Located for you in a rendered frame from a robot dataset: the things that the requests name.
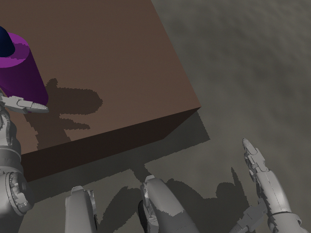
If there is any right robot hand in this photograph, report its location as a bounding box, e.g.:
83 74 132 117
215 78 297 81
228 138 292 233

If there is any right robot foot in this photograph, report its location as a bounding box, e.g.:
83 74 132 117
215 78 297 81
138 200 148 233

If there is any bottle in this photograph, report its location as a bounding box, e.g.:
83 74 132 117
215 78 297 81
0 26 49 113

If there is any right robot arm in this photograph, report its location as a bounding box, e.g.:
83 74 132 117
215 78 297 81
267 212 309 233

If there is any left robot hand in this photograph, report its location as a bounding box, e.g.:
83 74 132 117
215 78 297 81
0 90 49 114

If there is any left robot arm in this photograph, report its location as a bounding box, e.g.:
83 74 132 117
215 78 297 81
0 106 35 233

